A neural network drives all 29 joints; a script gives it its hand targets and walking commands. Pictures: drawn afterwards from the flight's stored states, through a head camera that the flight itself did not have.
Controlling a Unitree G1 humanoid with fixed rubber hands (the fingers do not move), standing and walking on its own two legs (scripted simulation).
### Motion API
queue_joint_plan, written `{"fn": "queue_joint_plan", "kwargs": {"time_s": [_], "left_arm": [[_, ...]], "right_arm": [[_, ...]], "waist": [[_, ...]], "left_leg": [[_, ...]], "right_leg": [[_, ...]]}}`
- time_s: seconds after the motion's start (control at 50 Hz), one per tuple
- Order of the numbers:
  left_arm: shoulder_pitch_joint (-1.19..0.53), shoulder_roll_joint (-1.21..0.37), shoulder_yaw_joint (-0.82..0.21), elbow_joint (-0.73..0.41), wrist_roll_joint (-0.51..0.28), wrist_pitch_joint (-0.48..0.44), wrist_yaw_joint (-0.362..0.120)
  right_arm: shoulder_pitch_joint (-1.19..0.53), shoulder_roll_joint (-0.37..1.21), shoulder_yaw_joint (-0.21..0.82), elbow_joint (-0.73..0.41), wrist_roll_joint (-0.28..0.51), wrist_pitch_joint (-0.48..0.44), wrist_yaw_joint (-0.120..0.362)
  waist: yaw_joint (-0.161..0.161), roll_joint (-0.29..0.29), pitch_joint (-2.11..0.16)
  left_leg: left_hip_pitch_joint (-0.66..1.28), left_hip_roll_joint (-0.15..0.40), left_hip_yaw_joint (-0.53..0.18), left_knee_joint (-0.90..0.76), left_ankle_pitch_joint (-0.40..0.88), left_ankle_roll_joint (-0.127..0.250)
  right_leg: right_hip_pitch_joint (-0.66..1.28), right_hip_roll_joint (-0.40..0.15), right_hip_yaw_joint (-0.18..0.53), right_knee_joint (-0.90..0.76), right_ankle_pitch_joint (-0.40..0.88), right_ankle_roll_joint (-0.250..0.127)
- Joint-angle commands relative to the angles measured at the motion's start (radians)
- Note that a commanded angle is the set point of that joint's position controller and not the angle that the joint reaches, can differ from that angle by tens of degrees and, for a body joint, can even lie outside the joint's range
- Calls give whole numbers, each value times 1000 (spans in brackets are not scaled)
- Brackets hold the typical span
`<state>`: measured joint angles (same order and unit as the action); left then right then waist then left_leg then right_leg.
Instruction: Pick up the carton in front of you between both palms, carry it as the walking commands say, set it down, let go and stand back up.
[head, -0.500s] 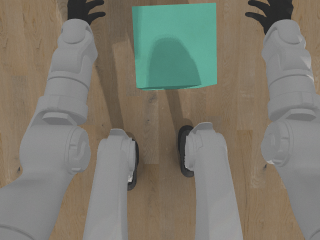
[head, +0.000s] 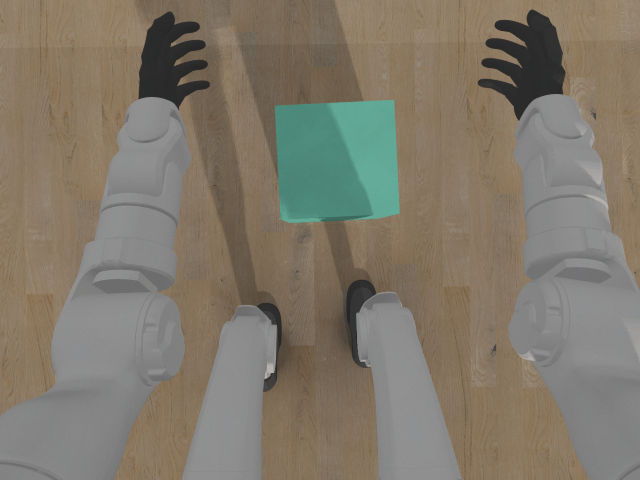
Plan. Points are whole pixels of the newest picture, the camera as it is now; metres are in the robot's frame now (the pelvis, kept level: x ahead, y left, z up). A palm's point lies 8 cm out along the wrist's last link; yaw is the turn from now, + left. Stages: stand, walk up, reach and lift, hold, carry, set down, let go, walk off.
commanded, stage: let go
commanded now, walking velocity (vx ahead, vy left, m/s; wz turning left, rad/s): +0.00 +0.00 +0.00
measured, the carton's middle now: (334, 171) +0.49 -0.06 -0.48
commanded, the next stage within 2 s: stand in 1.32 s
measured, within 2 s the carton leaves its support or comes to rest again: neither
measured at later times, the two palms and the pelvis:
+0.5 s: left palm (59, 198) +0.40 +0.18 +0.02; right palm (626, 196) +0.37 -0.26 +0.02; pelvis +0.06 +0.00 +0.12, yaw -2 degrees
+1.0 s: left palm out of the picture +0.27 +0.24 +0.10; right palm out of the picture +0.24 -0.22 +0.10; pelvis +0.09 +0.02 +0.17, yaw -3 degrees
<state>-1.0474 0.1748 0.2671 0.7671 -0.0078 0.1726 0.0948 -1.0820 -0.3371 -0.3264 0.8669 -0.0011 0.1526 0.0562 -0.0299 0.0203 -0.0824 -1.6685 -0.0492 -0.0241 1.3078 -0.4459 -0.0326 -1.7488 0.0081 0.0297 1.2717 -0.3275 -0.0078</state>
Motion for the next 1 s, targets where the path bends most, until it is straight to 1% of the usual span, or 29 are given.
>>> {"fn": "queue_joint_plan", "kwargs": {"time_s": [0.0,0.08,0.14,0.18,0.24,0.3,0.44,0.52,0.58,0.66,0.76,0.8,0.86,0.98], "left_arm": [[-184,72,14,-93,23,-27,-10],[-67,62,20,-105,72,-28,-16],[69,55,10,-153,109,-25,-21],[167,49,-7,-204,116,-29,-27],[281,46,-43,-279,102,-47,-43],[375,46,-65,-314,77,-74,-60],[667,52,-96,-256,59,-142,-90],[827,61,-117,-255,49,-173,-101],[923,69,-132,-285,40,-192,-112],[1035,76,-153,-334,29,-209,-123],[1166,97,-176,-379,16,-208,-133],[1194,102,-187,-393,13,-195,-137],[1221,107,-199,-410,10,-166,-148],[1218,108,-207,-428,14,-99,-162]], "right_arm": [[-192,-111,-21,-87,-23,-29,7],[-79,-98,-20,-106,-70,-31,12],[56,-88,-3,-163,-102,-27,19],[155,-78,16,-217,-108,-29,22],[270,-58,44,-299,-94,-43,25],[365,-35,70,-347,-68,-66,28],[678,17,122,-334,-27,-125,24],[849,27,155,-347,-9,-157,13],[957,30,176,-378,-1,-176,6],[1085,34,204,-433,9,-192,0],[1217,39,229,-490,9,-188,2],[1239,38,238,-504,8,-174,5],[1263,28,248,-522,4,-142,9],[1262,14,249,-536,-4,-68,20]], "waist": [[-20,-42,-929],[-18,-42,-974],[-18,-44,-996],[-19,-49,-984],[-18,-56,-910],[-14,-60,-817],[5,-60,-657],[10,-58,-564],[11,-48,-477],[11,-29,-351],[23,-5,-178],[28,8,-110],[28,15,-12],[27,23,141]], "left_leg": [[305,-45,77,-201,214,-28],[408,-45,72,-273,262,-29],[495,-45,69,-330,297,-25],[549,-43,65,-369,316,-22],[597,-35,57,-429,330,-15],[638,-26,47,-483,330,-10],[757,-13,24,-581,378,5],[864,-6,18,-644,400,9],[979,2,12,-702,410,11],[1156,12,0,-784,424,14],[1336,21,-8,-889,439,13],[1368,25,-8,-919,428,10],[1383,30,-6,-960,364,12],[1336,52,-12,-1021,222,25]], "right_leg": [[847,37,-40,-125,355,34],[960,35,-37,-196,400,32],[1065,34,-34,-249,439,28],[1138,34,-27,-288,464,23],[1231,32,-11,-346,501,17],[1299,23,6,-394,525,14],[1410,5,34,-482,603,15],[1474,3,39,-548,625,21],[1508,7,33,-611,593,24],[1554,17,16,-698,504,24],[1642,30,-8,-802,413,23],[1667,36,-12,-831,378,20],[1706,38,-21,-858,321,19],[1798,50,-42,-854,236,23]]}}
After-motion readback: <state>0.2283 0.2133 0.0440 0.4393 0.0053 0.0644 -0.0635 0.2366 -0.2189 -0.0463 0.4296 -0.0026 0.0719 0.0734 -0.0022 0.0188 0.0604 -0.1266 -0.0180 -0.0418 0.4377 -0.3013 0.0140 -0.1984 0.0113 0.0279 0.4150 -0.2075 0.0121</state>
